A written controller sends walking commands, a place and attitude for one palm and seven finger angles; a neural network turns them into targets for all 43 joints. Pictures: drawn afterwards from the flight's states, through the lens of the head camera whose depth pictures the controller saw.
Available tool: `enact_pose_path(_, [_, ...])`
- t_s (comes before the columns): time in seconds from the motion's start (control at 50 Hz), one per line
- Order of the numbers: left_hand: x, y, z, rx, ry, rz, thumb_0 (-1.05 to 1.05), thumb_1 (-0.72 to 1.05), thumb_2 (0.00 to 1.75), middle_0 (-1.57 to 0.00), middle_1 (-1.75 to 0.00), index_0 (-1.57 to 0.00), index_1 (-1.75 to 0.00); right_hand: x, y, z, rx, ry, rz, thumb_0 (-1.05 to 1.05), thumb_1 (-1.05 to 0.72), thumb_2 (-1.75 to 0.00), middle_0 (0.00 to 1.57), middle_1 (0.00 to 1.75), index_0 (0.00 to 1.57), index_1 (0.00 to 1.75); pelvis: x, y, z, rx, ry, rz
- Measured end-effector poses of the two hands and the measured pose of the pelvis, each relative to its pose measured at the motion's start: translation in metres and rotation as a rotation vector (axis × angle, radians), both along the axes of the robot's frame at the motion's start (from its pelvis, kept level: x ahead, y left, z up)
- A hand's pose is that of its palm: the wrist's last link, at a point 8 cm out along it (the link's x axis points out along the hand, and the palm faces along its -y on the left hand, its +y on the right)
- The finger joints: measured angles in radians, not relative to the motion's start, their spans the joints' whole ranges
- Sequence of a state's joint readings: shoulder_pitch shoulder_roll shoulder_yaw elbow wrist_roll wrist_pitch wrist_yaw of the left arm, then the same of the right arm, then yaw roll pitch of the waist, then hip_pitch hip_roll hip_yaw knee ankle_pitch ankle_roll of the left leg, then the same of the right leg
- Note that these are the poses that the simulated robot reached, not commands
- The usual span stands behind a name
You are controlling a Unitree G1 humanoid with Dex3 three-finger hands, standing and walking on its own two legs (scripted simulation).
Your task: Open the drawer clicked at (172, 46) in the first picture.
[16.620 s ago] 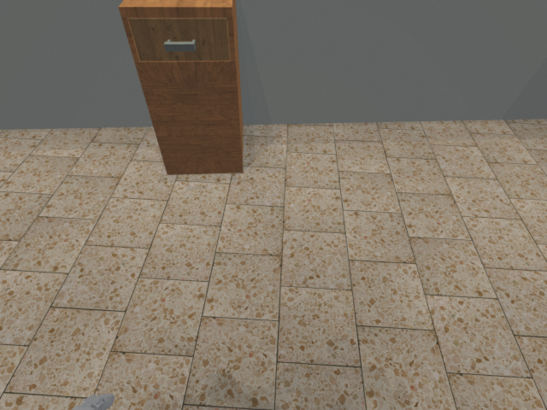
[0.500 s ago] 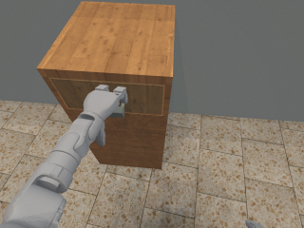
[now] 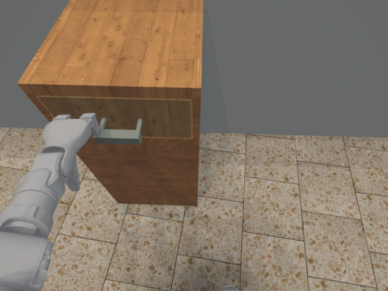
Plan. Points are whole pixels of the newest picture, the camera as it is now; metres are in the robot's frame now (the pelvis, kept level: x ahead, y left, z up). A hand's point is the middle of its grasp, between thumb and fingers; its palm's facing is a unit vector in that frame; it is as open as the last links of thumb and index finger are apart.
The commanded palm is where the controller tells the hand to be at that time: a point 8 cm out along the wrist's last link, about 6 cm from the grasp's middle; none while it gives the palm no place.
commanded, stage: lower the fingers behind the handle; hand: left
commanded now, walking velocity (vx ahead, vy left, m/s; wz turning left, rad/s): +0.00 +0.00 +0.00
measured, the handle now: (119, 129) +0.49 +0.21 -0.03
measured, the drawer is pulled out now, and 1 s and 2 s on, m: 0.00 0.00 0.00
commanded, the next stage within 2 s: close the thumb around the handle in 1.34 s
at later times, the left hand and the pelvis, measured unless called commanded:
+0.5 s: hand (98, 146) +0.44 +0.25 -0.03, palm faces -0.13 -0.02 -0.99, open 14.0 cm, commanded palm +0.42 +0.25 +0.03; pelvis +0.00 +0.02 -0.02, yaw -3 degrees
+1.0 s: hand (101, 150) +0.44 +0.26 -0.06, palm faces -0.04 -0.01 -1.00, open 14.0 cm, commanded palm +0.43 +0.25 +0.00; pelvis -0.01 +0.02 -0.04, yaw -2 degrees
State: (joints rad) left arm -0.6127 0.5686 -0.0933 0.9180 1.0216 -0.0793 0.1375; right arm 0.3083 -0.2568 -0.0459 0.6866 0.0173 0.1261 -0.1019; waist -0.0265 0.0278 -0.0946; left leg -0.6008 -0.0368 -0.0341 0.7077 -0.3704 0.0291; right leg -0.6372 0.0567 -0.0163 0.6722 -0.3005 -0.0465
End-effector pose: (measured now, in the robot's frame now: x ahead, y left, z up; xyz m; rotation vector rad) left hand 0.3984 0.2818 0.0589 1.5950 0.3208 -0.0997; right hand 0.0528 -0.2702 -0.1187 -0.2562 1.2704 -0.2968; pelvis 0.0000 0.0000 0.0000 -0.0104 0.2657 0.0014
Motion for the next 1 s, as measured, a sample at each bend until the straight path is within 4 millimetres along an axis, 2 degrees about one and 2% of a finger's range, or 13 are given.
enact_pose_path(0.1, [0.002, -0.025, -0.003, -0.097, -0.094, -0.178, 0.00, -0.49, 0.30, -0.32, -1.21, -0.30, -1.22, -0.001, -0.019, -0.001, -0.067, 0.014, 0.018, 0.00, -0.91, -0.90, 0.20, 0.30, 0.20, 0.30, -0.002, 0.007, -0.011, -0.009, 0.029, 0.011])
enact_pose_path(0.2, [0.016, -0.049, -0.019, -0.149, -0.227, -0.251, 0.00, -0.49, 0.30, -0.32, -1.20, -0.31, -1.21, 0.001, -0.015, -0.011, -0.061, -0.013, 0.007, 0.00, -0.91, -0.90, 0.20, 0.30, 0.20, 0.30, -0.007, 0.012, -0.026, -0.009, 0.083, -0.008])
enact_pose_path(0.28, [0.026, -0.044, -0.029, -0.095, -0.316, -0.170, 0.00, -0.49, 0.30, -0.32, -1.20, -0.31, -1.20, -0.004, 0.000, -0.025, -0.004, -0.011, -0.003, 0.00, -0.91, -0.90, 0.20, 0.30, 0.20, 0.30, -0.010, 0.015, -0.034, -0.008, 0.115, -0.028])
enact_pose_path(0.36, [0.027, -0.027, -0.037, -0.007, -0.281, -0.046, 0.00, -0.49, 0.30, -0.32, -1.20, -0.31, -1.20, -0.014, 0.022, -0.038, 0.075, 0.025, -0.024, 0.00, -0.91, -0.90, 0.20, 0.30, 0.20, 0.30, -0.010, 0.018, -0.033, -0.008, 0.119, -0.042])
enact_pose_path(0.4, [0.025, -0.020, -0.038, 0.010, -0.227, 0.001, 0.00, -0.49, 0.30, -0.32, -1.20, -0.31, -1.20, -0.019, 0.032, -0.039, 0.105, 0.044, -0.037, 0.00, -0.91, -0.90, 0.20, 0.30, 0.20, 0.30, -0.008, 0.019, -0.030, -0.008, 0.111, -0.045])
enact_pose_path(0.48, [0.025, -0.025, -0.032, -0.031, -0.149, -0.023, 0.00, -0.49, 0.30, -0.32, -1.20, -0.30, -1.19, -0.029, 0.043, -0.033, 0.117, 0.063, -0.062, 0.00, -0.91, -0.90, 0.20, 0.30, 0.20, 0.30, -0.003, 0.020, -0.022, -0.011, 0.087, -0.042])
enact_pose_path(0.56, [0.027, -0.033, -0.031, -0.083, -0.124, -0.097, 0.00, -0.49, 0.30, -0.32, -1.21, -0.30, -1.19, -0.033, 0.040, -0.025, 0.086, 0.068, -0.067, 0.00, -0.90, -0.90, 0.21, 0.30, 0.20, 0.30, 0.001, 0.020, -0.020, -0.012, 0.077, -0.042])
enact_pose_path(0.62, [0.025, -0.028, -0.034, -0.097, -0.150, -0.121, 0.00, -0.49, 0.30, -0.32, -1.21, -0.30, -1.19, -0.034, 0.031, -0.023, 0.056, 0.072, -0.061, 0.00, -0.90, -0.90, 0.21, 0.30, 0.20, 0.30, 0.001, 0.021, -0.023, -0.014, 0.087, -0.044])
enact_pose_path(0.72, [0.013, -0.020, -0.054, -0.086, -0.186, -0.135, 0.00, -0.49, 0.30, -0.32, -1.21, -0.30, -1.20, -0.029, 0.017, -0.027, 0.020, 0.083, -0.039, 0.00, -0.91, -0.90, 0.20, 0.30, 0.20, 0.30, -0.001, 0.024, -0.032, -0.019, 0.115, -0.039])
enact_pose_path(0.78, [0.013, -0.020, -0.059, -0.090, -0.236, -0.131, 0.00, -0.49, 0.30, -0.32, -1.21, -0.28, -1.19, -0.024, 0.012, -0.031, 0.007, 0.087, -0.021, 0.00, -0.91, -0.90, 0.20, 0.30, 0.20, 0.30, -0.002, 0.024, -0.037, -0.022, 0.131, -0.032])
enact_pose_path(0.9, [0.018, -0.023, -0.063, -0.056, -0.276, -0.083, 0.00, -0.49, 0.30, -0.32, -1.21, -0.28, -1.20, -0.011, 0.013, -0.039, 0.018, 0.072, -0.005, 0.00, -0.91, -0.90, 0.20, 0.30, 0.20, 0.30, -0.005, 0.023, -0.042, -0.027, 0.144, -0.023])
enact_pose_path(1.0, [0.025, -0.027, -0.062, -0.030, -0.225, -0.036, 0.00, -0.49, 0.30, -0.32, -1.20, -0.28, -1.20, -0.007, 0.020, -0.039, 0.046, 0.049, -0.008, 0.00, -0.91, -0.90, 0.20, 0.30, 0.20, 0.30, -0.006, 0.020, -0.040, -0.024, 0.136, -0.025])
